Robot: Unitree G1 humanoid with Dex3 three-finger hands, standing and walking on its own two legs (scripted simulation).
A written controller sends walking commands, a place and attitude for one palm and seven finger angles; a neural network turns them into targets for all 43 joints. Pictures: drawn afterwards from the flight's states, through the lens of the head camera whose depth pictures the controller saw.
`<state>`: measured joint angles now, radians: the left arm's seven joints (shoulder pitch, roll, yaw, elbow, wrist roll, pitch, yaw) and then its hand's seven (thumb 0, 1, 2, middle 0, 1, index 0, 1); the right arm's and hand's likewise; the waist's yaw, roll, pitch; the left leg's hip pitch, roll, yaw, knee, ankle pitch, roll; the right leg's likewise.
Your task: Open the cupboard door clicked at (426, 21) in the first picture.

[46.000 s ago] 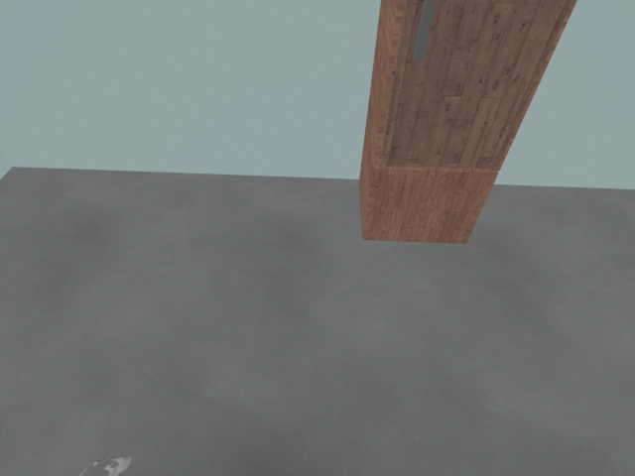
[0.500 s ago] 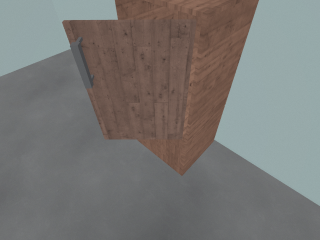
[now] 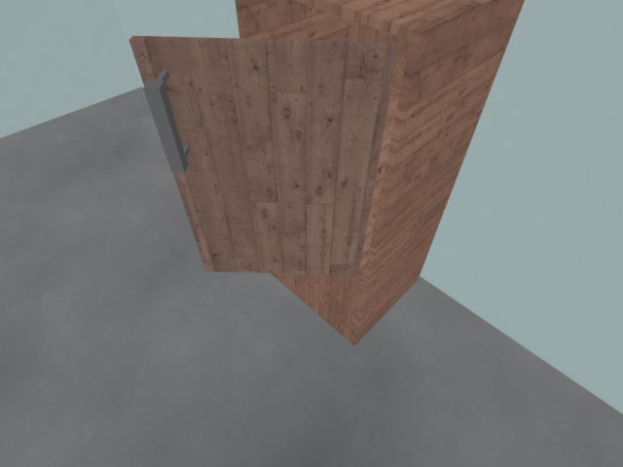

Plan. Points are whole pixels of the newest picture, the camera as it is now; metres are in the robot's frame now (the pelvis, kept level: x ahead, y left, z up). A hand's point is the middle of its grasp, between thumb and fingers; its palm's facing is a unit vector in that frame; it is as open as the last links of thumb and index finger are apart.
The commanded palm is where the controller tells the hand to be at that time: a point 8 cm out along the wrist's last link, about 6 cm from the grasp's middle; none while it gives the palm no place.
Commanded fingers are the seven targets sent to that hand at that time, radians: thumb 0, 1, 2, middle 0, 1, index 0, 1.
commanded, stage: look again from close up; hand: left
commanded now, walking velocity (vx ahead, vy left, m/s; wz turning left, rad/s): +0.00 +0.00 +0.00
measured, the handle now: (171, 123) +0.61 +0.28 +0.12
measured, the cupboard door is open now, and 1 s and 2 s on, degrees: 43 43 43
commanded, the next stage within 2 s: raise the hand with hooked fingers in 0.24 s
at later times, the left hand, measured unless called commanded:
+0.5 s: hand (169, 395) +0.22 +0.20 -0.04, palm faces +0.27 -0.95 -0.17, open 7.4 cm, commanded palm +0.14 +0.23 -0.05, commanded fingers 0.00 0.69 0.81 -0.22 -0.44 -0.22 -0.44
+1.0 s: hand (162, 376) +0.22 +0.19 +0.03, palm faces -0.03 -0.99 -0.11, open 10.0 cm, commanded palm +0.18 +0.27 +0.02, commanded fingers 0.00 0.11 0.56 -0.26 -0.81 -0.26 -0.81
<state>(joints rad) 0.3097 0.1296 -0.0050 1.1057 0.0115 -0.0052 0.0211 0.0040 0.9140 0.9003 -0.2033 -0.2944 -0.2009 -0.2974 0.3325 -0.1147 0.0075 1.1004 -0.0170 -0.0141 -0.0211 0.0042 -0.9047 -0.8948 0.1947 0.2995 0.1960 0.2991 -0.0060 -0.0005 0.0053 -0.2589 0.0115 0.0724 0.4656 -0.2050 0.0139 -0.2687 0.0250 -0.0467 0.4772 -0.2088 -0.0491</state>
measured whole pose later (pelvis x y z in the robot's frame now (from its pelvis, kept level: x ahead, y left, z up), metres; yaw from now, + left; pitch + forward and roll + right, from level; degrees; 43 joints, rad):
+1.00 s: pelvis +0.01 -0.01 -0.06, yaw +4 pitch +9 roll -2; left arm 0.31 0.26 0.17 -0.03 -0.29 -0.45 -0.39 0.01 0.33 0.66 -0.24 -0.66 -0.24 -0.66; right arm 0.16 -0.21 0.05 0.57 0.04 -0.22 -0.06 0.01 -0.90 -0.89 0.20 0.30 0.20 0.30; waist 0.04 0.04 -0.07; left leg -0.72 0.02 -0.04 1.02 -0.47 0.00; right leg -0.66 0.01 -0.16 0.96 -0.47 -0.07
